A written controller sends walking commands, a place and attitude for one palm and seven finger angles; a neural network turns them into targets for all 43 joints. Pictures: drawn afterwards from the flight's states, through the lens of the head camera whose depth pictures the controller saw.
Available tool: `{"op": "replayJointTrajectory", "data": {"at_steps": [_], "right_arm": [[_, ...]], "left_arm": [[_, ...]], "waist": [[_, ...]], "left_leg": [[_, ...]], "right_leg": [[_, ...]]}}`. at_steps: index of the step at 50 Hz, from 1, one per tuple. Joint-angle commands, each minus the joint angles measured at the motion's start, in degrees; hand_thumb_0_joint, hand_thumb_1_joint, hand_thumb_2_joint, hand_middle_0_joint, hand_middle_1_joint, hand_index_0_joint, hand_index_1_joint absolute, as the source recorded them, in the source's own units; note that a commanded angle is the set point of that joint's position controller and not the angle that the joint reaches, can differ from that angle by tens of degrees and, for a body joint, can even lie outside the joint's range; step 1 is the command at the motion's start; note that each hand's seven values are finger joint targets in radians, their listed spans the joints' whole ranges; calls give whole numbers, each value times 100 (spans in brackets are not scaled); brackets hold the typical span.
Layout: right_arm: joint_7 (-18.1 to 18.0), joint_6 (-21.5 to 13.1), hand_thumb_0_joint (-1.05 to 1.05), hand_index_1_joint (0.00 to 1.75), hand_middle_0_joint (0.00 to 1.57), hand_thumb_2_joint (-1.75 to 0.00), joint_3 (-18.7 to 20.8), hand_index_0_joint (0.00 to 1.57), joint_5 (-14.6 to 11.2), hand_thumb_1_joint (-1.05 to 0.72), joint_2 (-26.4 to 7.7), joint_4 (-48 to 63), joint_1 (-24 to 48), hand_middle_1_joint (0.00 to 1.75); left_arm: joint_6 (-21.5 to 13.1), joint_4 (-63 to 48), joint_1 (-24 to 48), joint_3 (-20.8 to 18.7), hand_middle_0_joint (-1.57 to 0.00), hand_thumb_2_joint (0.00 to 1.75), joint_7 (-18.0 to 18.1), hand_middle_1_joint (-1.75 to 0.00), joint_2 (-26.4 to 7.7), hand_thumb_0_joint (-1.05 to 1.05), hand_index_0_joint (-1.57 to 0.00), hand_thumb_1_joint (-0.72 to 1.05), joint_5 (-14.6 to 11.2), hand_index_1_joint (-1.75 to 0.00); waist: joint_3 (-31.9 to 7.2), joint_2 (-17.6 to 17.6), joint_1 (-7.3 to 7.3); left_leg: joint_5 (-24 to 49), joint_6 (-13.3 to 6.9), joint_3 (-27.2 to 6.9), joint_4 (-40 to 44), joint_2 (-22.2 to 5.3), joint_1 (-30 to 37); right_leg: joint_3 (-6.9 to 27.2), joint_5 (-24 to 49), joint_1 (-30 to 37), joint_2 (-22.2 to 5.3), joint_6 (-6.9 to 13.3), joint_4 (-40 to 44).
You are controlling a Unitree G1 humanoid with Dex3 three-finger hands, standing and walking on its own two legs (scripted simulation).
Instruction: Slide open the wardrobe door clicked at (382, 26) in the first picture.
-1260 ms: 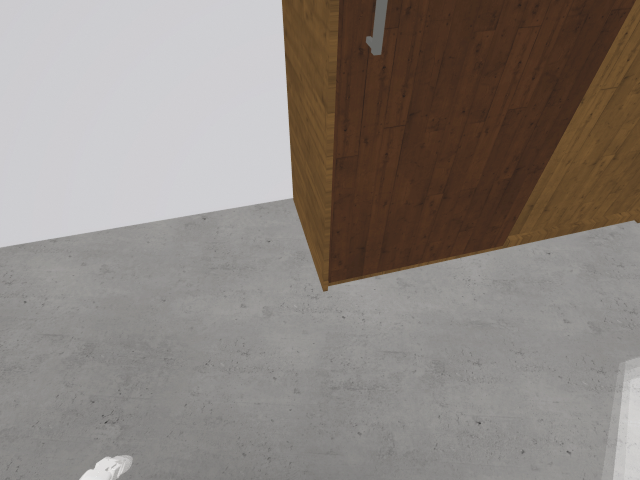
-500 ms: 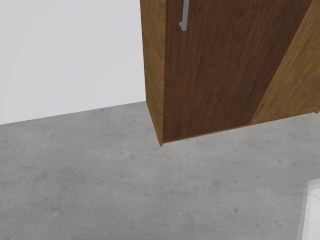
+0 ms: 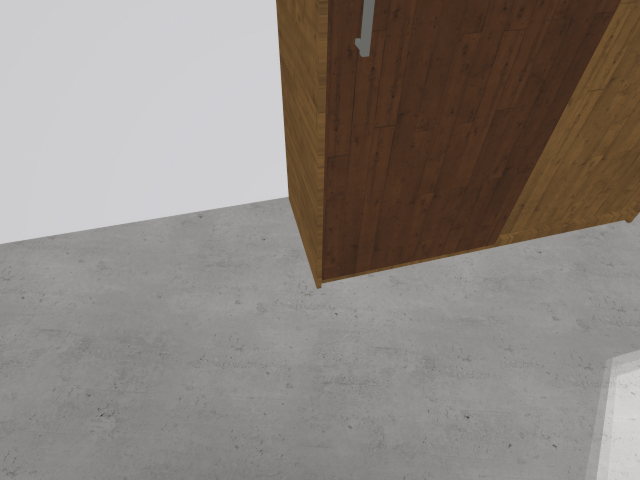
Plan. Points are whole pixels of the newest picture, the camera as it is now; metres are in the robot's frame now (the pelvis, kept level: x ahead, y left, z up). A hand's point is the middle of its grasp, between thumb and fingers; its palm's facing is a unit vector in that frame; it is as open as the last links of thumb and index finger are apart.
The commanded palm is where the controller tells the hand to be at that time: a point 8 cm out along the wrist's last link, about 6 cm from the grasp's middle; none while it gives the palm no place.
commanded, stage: look at it before walking up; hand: left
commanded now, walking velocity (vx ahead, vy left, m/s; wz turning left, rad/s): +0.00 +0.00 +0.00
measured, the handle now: (365, 0) +0.93 -0.03 +0.23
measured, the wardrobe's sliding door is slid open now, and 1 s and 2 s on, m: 0.00 0.00 0.00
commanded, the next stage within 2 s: walk to a spot facing it in 0.38 s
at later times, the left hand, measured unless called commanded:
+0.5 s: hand out of the picture +0.08 +0.25 -0.15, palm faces -0.02 -0.94 -0.34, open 7.4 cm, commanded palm none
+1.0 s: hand out of the picture +0.05 +0.16 -0.17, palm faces -0.16 -0.95 -0.27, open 7.4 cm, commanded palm none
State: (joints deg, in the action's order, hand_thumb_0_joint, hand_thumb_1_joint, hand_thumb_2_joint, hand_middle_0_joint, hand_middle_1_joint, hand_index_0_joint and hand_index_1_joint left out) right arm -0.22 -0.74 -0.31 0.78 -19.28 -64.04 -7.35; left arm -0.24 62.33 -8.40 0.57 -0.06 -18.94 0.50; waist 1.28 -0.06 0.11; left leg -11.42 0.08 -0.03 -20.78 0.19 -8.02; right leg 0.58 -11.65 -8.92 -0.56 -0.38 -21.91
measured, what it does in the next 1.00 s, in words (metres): lifts its left foot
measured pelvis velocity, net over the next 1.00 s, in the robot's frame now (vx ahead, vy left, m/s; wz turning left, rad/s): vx -0.02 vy -0.03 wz -0.23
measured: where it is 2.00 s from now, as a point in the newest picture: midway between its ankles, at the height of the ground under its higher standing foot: outside the picture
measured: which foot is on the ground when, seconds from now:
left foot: down 0.00-0.88, up 0.90-1.00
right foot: down 0.00-1.00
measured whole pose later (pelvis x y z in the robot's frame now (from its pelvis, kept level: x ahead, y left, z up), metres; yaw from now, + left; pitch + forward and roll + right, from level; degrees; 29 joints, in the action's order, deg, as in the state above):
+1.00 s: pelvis -0.02 -0.03 -0.02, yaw -13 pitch -1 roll +2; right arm -1.0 3.7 3.1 1.1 -13.9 -56.7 -8.8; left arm 2.3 54.1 -15.3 -2.0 0.0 -10.6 0.9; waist 5.5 -2.5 2.0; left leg -24.0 2.5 1.5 -61.7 -2.7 -25.4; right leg -0.1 -16.4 -18.4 2.7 4.0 -35.5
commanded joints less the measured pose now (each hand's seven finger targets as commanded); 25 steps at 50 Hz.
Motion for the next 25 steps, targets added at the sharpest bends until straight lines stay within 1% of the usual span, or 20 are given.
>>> {"op": "replayJointTrajectory", "data": {"at_steps": [1, 2, 12, 15, 17, 19, 22, 23, 24, 25], "right_arm": [[-72, -142, 0, 30, 20, -90, 222, 20, -30, -90, -1162, 343, 319, 30], [-71, -138, 0, 30, 20, -90, 225, 20, -36, -90, -1163, 350, 296, 30], [-71, -139, 0, 30, 20, -90, 227, 20, -38, -90, -1175, 354, 328, 30], [-75, -150, 0, 30, 20, -90, 226, 20, -35, -90, -1187, 351, 329, 30], [-79, -151, 0, 30, 20, -90, 225, 20, -38, -90, -1183, 357, 339, 30], [-77, -143, 0, 30, 20, -90, 226, 20, -36, -90, -1184, 355, 364, 30], [-76, -142, 0, 30, 20, -90, 224, 20, -39, -90, -1183, 355, 365, 30], [-80, -146, 0, 30, 20, -90, 222, 20, -36, -90, -1189, 351, 349, 30], [-80, -150, 0, 30, 20, -90, 222, 20, -37, -90, -1184, 343, 357, 30], [-89, -154, 0, 30, 20, -90, 229, 20, -33, -90, -1205, 344, 354, 30]], "left_arm": [[-134, -353, 218, -263, -20, 90, 69, -30, -1169, 0, -20, 90, 16, -30], [-137, -370, 216, -266, -20, 90, 71, -30, -1181, 0, -20, 90, 19, -30], [-140, -352, 219, -268, -20, 90, 71, -30, -1189, 0, -20, 90, 25, -30], [-146, -357, 225, -269, -20, 90, 72, -30, -1196, 0, -20, 90, 20, -30], [-155, -348, 204, -276, -20, 90, 75, -30, -1203, 0, -20, 90, 21, -30], [-149, -345, 232, -266, -20, 90, 76, -30, -1213, 0, -20, 90, 19, -30], [-154, -351, 203, -264, -20, 90, 77, -30, -1214, 0, -20, 90, 20, -30], [-154, -346, 229, -273, -20, 90, 76, -30, -1216, 0, -20, 90, 21, -30], [-153, -355, 247, -273, -20, 90, 77, -30, -1215, 0, -20, 90, 20, -30], [-147, -360, 232, -276, -20, 90, 75, -30, -1216, 0, -20, 90, 16, -30]], "waist": [[-280, 0, 1], [-280, 41, 4], [-302, 36, 10], [-402, 92, -4], [-430, 45, 13], [-324, 42, 5], [-328, 60, 13], [-385, 68, -2], [-332, 64, 6], [-374, 33, 2]], "left_leg": [[678, -154, -540, 330, -681, 114], [706, -158, -546, 319, -687, 106], [750, -157, -532, 347, -700, 155], [889, -154, -526, 341, -704, 236], [1025, -154, -512, 304, -710, 257], [942, -143, -510, 355, -702, 227], [973, -150, -512, 347, -702, 259], [1001, -144, -511, 350, -708, 263], [1030, -143, -518, 364, -705, 241], [1055, -134, -471, 355, -728, 338]], "right_leg": [[562, 706, 22, -622, 186, 363], [556, 742, 38, -619, 190, 359], [544, 792, 78, -622, 179, 381], [542, 955, 139, -631, 184, 354], [539, 1120, 190, -643, 194, 346], [528, 1050, 142, -638, 181, 364], [538, 1073, 141, -639, 187, 384], [549, 1116, 188, -638, 190, 373], [527, 1142, 197, -644, 185, 372], [572, 1198, 166, -623, 197, 369]]}}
